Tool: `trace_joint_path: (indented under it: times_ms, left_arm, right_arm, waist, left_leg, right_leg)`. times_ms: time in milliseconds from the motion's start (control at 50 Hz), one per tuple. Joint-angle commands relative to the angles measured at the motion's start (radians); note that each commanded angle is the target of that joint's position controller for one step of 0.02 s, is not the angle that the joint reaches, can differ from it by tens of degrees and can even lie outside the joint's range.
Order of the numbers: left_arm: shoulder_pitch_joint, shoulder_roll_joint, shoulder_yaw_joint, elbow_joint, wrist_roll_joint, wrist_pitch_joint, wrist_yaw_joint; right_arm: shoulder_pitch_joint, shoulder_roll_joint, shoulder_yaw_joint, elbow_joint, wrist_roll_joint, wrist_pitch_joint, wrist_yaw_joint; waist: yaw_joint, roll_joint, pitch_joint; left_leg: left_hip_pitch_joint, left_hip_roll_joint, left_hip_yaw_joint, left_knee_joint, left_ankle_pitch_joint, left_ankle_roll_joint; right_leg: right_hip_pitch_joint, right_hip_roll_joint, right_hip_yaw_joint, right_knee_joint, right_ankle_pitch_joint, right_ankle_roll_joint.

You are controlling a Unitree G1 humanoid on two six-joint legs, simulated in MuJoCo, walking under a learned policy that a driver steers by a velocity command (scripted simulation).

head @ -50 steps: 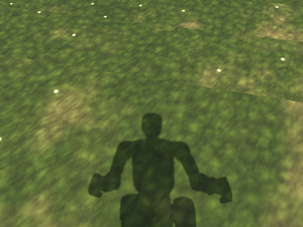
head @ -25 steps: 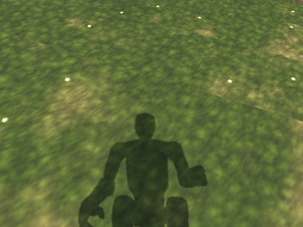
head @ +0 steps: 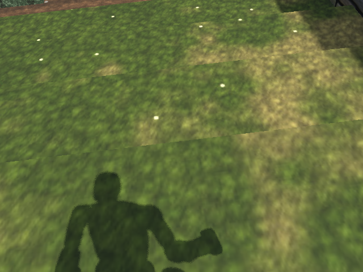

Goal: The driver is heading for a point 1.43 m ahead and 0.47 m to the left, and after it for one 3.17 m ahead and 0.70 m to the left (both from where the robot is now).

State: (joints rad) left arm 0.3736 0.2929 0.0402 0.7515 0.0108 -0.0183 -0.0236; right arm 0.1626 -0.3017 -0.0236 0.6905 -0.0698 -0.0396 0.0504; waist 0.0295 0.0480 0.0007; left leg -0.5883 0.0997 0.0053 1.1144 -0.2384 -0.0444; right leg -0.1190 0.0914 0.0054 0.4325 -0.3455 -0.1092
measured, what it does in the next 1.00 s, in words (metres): walks ahead, turning left: left foot, then right foot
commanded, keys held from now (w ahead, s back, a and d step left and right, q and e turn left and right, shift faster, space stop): w+q+shift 0.44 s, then q+shift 0.56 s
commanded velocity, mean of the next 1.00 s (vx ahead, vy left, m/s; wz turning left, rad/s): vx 0.63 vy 0.00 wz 0.64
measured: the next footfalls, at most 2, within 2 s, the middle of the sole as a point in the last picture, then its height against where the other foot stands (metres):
left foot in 0.28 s outside the picture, level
right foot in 0.68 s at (206, 185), level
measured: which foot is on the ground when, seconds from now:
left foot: up 0.00-0.26, down 0.28-0.68, up 0.70-1.00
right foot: down 0.00-0.26, up 0.28-0.66, down 0.68-1.00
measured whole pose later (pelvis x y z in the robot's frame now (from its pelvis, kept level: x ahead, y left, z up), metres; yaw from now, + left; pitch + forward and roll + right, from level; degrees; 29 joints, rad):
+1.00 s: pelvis +0.70 +0.04 +0.00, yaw +43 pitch +0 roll -1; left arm 0.28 0.30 0.03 0.72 0.04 -0.04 0.02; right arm 0.08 -0.34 -0.08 0.59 -0.02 0.09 0.03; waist 0.02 0.01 0.08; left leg -0.63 0.02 0.03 1.02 -0.25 0.00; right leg -0.31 -0.10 -0.22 0.50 -0.18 -0.01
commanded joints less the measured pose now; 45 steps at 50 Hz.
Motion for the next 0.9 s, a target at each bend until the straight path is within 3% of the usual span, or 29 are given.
trace_joint_path:
  times_ms: [20, 100, 160, 200, 220, 260, 280, 300, 320, 340, 360, 380, 400, 440, 500, 540, 580, 600, 640, 660, 680, 700, 720, 740, 760, 780, 820, 860, 900]
  left_arm:
    - [0.02, 0.158, 0.038, -0.033, -0.005, -0.059, 0.004]
    - [0.092, 0.139, 0.026, 0.022, -0.007, -0.086, 0.0]
    - [0.092, 0.137, 0.014, 0.065, 0.007, -0.101, 0.013]
    - [0.083, 0.175, 0.021, 0.076, 0.021, -0.099, 0.031]
    - [0.066, 0.195, 0.028, 0.075, 0.036, -0.089, 0.044]
    - [-0.012, 0.227, 0.043, 0.058, 0.062, -0.058, 0.061]
    - [-0.088, 0.236, 0.048, 0.044, 0.056, -0.052, 0.062]
    - [-0.123, 0.046, -0.003, -0.001, 0.049, -0.078, 0.037]
    - [-0.066, 0.039, -0.014, -0.068, 0.016, -0.105, 0.016]
    - [-0.093, 0.096, -0.024, -0.075, 0.03, -0.124, 0.016]
    - [-0.145, 0.124, -0.024, -0.077, 0.033, -0.133, 0.013]
    - [-0.167, 0.112, -0.031, -0.081, 0.045, -0.127, 0.016]
    - [-0.189, 0.095, -0.037, -0.098, 0.066, -0.107, 0.016]
    - [-0.182, 0.064, -0.054, -0.118, 0.081, -0.062, 0.011]
    - [-0.364, 0.039, -0.074, -0.206, 0.058, -0.063, 0.004]
    - [-0.415, -0.004, -0.088, -0.224, 0.041, -0.067, 0.002]
    - [-0.413, 0.003, -0.085, -0.224, 0.021, -0.062, 0.01]
    - [-0.403, 0.017, -0.08, -0.227, 0.018, -0.062, 0.019]
    - [-0.294, 0.087, -0.054, -0.206, 0.016, -0.072, 0.045]
    - [-0.139, 0.126, -0.036, -0.163, 0.012, -0.083, 0.056]
    - [0.002, 0.174, -0.019, -0.117, 0.024, -0.093, 0.063]
    - [0.077, 0.187, -0.019, -0.138, 0.041, -0.086, 0.053]
    - [0.044, 0.175, -0.003, -0.144, 0.028, -0.077, 0.039]
    - [-0.109, 0.123, 0.0, -0.188, 0.018, -0.073, 0.052]
    - [-0.174, 0.028, -0.026, -0.198, 0.015, -0.064, 0.061]
    - [-0.181, 0.004, -0.037, -0.179, 0.021, -0.055, 0.066]
    - [-0.154, 0.046, -0.019, -0.14, 0.015, -0.047, 0.067]
    - [-0.144, 0.068, -0.005, -0.12, 0.019, -0.052, 0.055]
    - [-0.164, 0.079, 0.001, -0.119, 0.025, -0.051, 0.051]
  right_arm:
    - [-0.089, -0.099, -0.02, -0.066, 0.018, 0.007, 0.01]
    - [-0.223, -0.048, 0.005, -0.098, 0.047, 0.001, 0.021]
    - [-0.244, -0.035, 0.015, -0.102, 0.06, -0.004, 0.024]
    - [-0.157, -0.072, 0.005, -0.064, 0.063, -0.002, 0.014]
    - [-0.068, -0.099, -0.003, -0.036, 0.062, 0.002, 0.008]
    - [0.296, -0.166, -0.037, 0.083, 0.062, 0.008, -0.008]
    - [0.501, -0.203, -0.064, 0.14, 0.058, 0.01, -0.021]
    - [0.481, -0.243, -0.075, 0.167, 0.048, 0.019, -0.035]
    - [0.331, -0.263, -0.085, 0.13, 0.054, 0.023, -0.03]
    - [0.264, -0.227, -0.09, 0.1, 0.056, 0.013, -0.028]
    - [0.268, -0.161, -0.078, 0.117, 0.061, 0.008, -0.028]
    - [0.257, -0.121, -0.068, 0.127, 0.058, 0.002, -0.033]
    - [0.246, -0.1, -0.056, 0.139, 0.06, -0.008, -0.04]
    - [0.247, -0.11, -0.051, 0.141, 0.064, -0.032, -0.043]
    - [0.252, -0.14, -0.059, 0.128, 0.071, -0.044, -0.053]
    - [0.301, -0.14, -0.068, 0.145, 0.086, -0.03, -0.054]
    - [0.35, -0.156, -0.08, 0.155, 0.088, -0.011, -0.053]
    - [0.353, -0.154, -0.084, 0.152, 0.085, -0.002, -0.057]
    - [0.288, -0.176, -0.098, 0.122, 0.077, 0.001, -0.069]
    - [0.219, -0.187, -0.103, 0.096, 0.078, -0.005, -0.069]
    - [0.23, -0.102, -0.087, 0.068, 0.091, -0.007, -0.069]
    - [0.311, -0.04, -0.071, 0.032, 0.104, 0.002, -0.089]
    - [0.434, -0.085, -0.074, 0.008, 0.112, 0.008, -0.097]
    - [0.382, -0.114, -0.076, 0.023, 0.076, 0.023, -0.096]
    - [0.274, -0.128, -0.082, 0.01, 0.051, 0.042, -0.082]
    - [0.209, -0.123, -0.087, -0.009, 0.041, 0.058, -0.062]
    - [0.185, -0.086, -0.08, -0.036, 0.041, 0.101, -0.037]
    - [0.162, -0.052, -0.071, -0.07, 0.045, 0.122, -0.033]
    - [0.12, -0.052, -0.067, -0.101, 0.042, 0.132, -0.029]
  waist:
    - [0.002, -0.079, 0.103]
    - [0.045, -0.08, 0.141]
    - [0.025, -0.098, 0.151]
    - [-0.029, -0.141, 0.054]
    - [-0.078, -0.173, -0.008]
    - [-0.247, -0.194, -0.157]
    - [-0.368, -0.135, -0.186]
    - [-0.258, 0.12, -0.119]
    - [-0.126, 0.277, -0.213]
    - [-0.12, 0.082, -0.146]
    - [-0.101, -0.078, -0.072]
    - [-0.058, -0.157, 0.006]
    - [-0.021, -0.172, 0.052]
    - [0.022, -0.119, 0.096]
    - [-0.007, -0.107, 0.167]
    - [-0.063, -0.057, 0.092]
    - [-0.107, 0.008, 0.01]
    - [-0.108, 0.026, -0.011]
    - [-0.037, 0.041, -0.072]
    - [0.058, 0.013, -0.131]
    - [0.08, -0.075, -0.232]
    - [0.043, -0.194, -0.361]
    - [-0.012, -0.277, -0.549]
    - [-0.018, -0.22, -0.503]
    - [-0.02, -0.15, -0.343]
    - [-0.028, -0.133, -0.241]
    - [-0.045, -0.16, -0.121]
    - [-0.069, -0.169, -0.111]
    - [-0.085, -0.171, -0.11]
  left_leg:
    - [-0.239, 0.009, 0.043, -0.108, 0.144, 0.01]
    - [-0.197, -0.029, 0.118, -0.319, 0.26, 0.067]
    - [-0.06, -0.089, 0.139, -0.468, 0.304, 0.142]
    - [0.072, -0.177, 0.169, -0.465, 0.264, 0.174]
    - [0.148, -0.214, 0.178, -0.448, 0.21, 0.189]
    - [0.447, -0.263, 0.167, -0.432, 0.083, 0.221]
    - [0.656, -0.213, 0.065, -0.52, 0.004, 0.276]
    - [0.827, -0.031, -0.286, -0.513, -0.192, 0.357]
    - [0.94, 0.125, -0.895, -0.793, -0.298, 0.513]
    - [0.862, 0.137, -0.893, -0.883, -0.332, 0.49]
    - [0.723, 0.119, -0.791, -0.9, -0.298, 0.462]
    - [0.568, 0.072, -0.684, -0.911, -0.195, 0.42]
    - [0.449, 0.013, -0.586, -0.916, -0.109, 0.389]
    - [0.302, -0.034, -0.502, -0.937, -0.043, 0.396]
    - [0.138, -0.104, -0.362, -0.921, 0.528, 0.349]
    - [0.159, -0.179, -0.278, -0.816, 0.776, 0.236]
    - [0.256, -0.201, -0.295, -0.721, 0.845, 0.167]
    - [0.287, -0.209, -0.322, -0.665, 0.829, 0.144]
    - [0.323, -0.218, -0.396, -0.461, 0.742, 0.101]
    - [0.313, -0.242, -0.375, -0.253, 0.627, 0.08]
    - [0.202, -0.277, -0.279, 0.018, 0.053, 0.058]
    - [0.053, -0.311, -0.156, 0.307, -0.541, 0.066]
    - [-0.012, -0.25, -0.161, 0.503, -0.47, 0.043]
    - [-0.057, -0.188, -0.113, 0.497, -0.301, 0.041]
    - [-0.073, -0.156, -0.087, 0.418, -0.218, 0.027]
    - [-0.079, -0.14, -0.083, 0.368, -0.203, 0.011]
    - [-0.022, -0.111, -0.069, 0.287, -0.189, 0.005]
    - [-0.008, -0.104, -0.053, 0.224, -0.15, 0.015]
    - [-0.002, -0.078, -0.048, 0.136, -0.088, 0.026]
  right_leg:
    - [0.097, -0.218, 0.265, -0.34, 0.106, -0.13]
    - [0.129, -0.201, 0.096, -0.389, 0.466, -0.064]
    - [0.165, -0.234, -0.025, -0.431, 0.8, -0.014]
    - [0.262, -0.258, -0.079, -0.314, 1.274, 0.028]
    - [0.305, -0.274, -0.097, -0.191, 1.467, 0.047]
    - [0.264, -0.285, -0.113, 0.279, 1.622, 0.061]
    - [0.079, -0.22, -0.141, 0.707, 1.429, 0.065]
    - [-0.389, -0.041, -0.091, 1.124, 0.26, 0.079]
    - [-0.675, 0.061, 0.091, 1.293, -0.069, 0.102]
    - [-0.703, -0.031, 0.164, 1.21, 0.036, 0.068]
    - [-0.661, -0.075, 0.156, 1.122, 0.081, 0.066]
    - [-0.607, -0.112, 0.134, 1.025, 0.08, 0.069]
    - [-0.563, -0.134, 0.126, 0.973, 0.055, 0.088]
    - [-0.544, -0.176, 0.093, 0.855, 0.018, 0.125]
    - [-0.447, -0.159, -0.017, 0.525, 0.193, 0.17]
    - [-0.309, -0.081, -0.068, 0.318, 0.397, 0.155]
    - [-0.225, -0.01, -0.071, 0.22, 0.464, 0.14]
    - [-0.177, 0.01, -0.051, 0.165, 0.463, 0.138]
    - [-0.02, 0.013, 0.026, 0.042, 0.492, 0.132]
    - [0.123, -0.042, 0.071, -0.047, 0.614, 0.118]
    - [0.338, -0.245, 0.18, 0.017, 0.878, 0.084]
    - [0.503, -0.572, 0.39, 0.243, 1.526, 0.029]
    - [0.565, -0.698, 0.547, 0.232, 1.532, -0.135]
    - [0.407, -0.631, 0.55, 0.115, 1.074, -0.177]
    - [0.233, -0.515, 0.413, 0.046, 0.798, -0.139]
    - [0.128, -0.451, 0.313, 0.001, 0.717, -0.109]
    - [-0.051, -0.419, 0.17, -0.056, 0.746, -0.087]
    - [-0.102, -0.418, 0.099, -0.079, 0.761, -0.091]
    - [-0.126, -0.439, 0.047, -0.097, 0.703, -0.088]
